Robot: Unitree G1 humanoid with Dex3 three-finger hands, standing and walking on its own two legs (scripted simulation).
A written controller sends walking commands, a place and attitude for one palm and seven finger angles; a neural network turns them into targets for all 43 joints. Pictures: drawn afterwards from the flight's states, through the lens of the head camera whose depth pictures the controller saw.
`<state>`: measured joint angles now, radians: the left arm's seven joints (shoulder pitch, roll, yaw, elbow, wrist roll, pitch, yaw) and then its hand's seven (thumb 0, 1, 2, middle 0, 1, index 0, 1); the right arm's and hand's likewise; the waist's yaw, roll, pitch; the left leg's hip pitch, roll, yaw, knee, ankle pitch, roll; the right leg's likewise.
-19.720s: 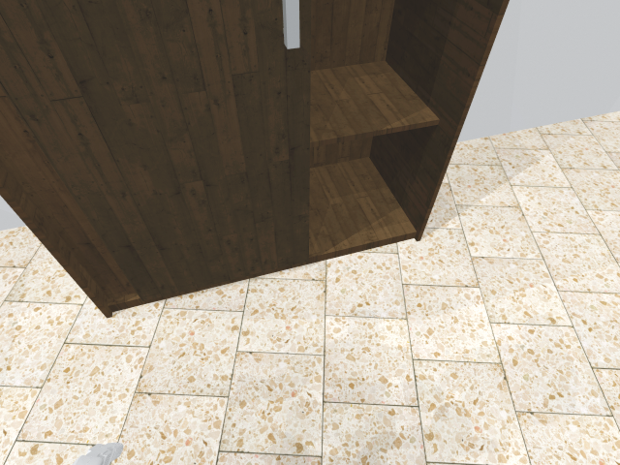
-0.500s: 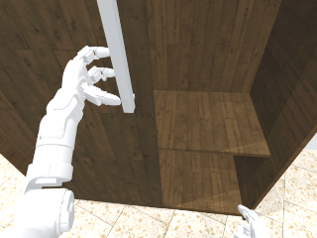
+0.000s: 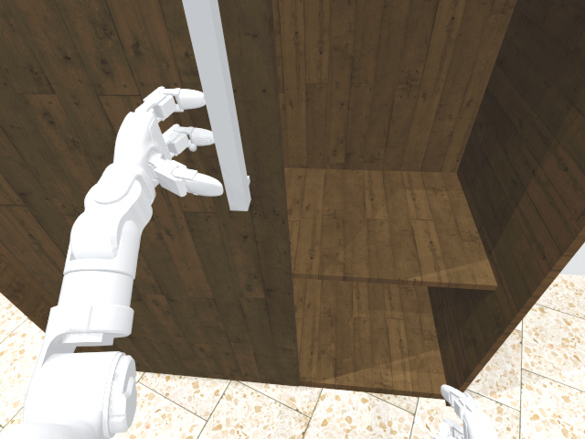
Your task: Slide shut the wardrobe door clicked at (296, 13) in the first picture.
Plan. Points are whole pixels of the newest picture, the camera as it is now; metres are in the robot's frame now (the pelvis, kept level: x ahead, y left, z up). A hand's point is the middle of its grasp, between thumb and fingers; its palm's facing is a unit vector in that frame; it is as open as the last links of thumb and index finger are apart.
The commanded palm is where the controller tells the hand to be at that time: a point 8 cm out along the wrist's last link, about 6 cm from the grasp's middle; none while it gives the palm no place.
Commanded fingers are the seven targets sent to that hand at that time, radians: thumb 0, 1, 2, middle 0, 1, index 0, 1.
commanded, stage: move the hooked fingers beside the handle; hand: left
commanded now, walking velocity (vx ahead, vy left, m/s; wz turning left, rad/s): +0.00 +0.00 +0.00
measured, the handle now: (228, 110) +0.44 +0.11 +0.27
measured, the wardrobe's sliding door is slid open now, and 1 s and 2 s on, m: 0.48 0.48 0.48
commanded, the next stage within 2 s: none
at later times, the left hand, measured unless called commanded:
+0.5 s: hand (191, 146) +0.40 +0.15 +0.24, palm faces -0.01 -1.00 -0.02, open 13.7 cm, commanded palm +0.38 +0.21 +0.24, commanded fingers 0.00 -0.50 0.30 -0.30 -1.20 -0.30 -1.20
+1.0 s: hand (186, 145) +0.40 +0.16 +0.24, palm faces -0.04 -1.00 -0.02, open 13.5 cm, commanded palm +0.39 +0.23 +0.25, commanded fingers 0.00 -0.50 0.30 -0.30 -1.20 -0.30 -1.20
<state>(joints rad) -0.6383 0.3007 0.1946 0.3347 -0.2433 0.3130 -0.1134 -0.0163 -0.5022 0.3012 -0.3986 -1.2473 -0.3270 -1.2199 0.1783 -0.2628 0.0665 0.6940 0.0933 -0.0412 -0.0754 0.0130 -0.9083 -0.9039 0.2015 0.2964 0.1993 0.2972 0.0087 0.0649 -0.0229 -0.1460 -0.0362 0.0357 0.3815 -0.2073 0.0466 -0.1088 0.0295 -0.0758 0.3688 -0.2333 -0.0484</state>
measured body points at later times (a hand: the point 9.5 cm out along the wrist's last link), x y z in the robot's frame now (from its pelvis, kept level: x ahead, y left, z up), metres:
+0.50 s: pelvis -0.01 -0.01 +0.00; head -0.03 -0.03 +0.45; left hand +0.39 +0.20 +0.24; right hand +0.13 -0.25 -0.11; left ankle +0.00 +0.09 -0.74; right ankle -0.02 -0.08 -0.74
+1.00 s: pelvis -0.01 -0.01 +0.00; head -0.03 -0.04 +0.45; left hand +0.39 +0.21 +0.24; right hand +0.14 -0.26 -0.10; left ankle +0.00 +0.09 -0.74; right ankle -0.02 -0.08 -0.74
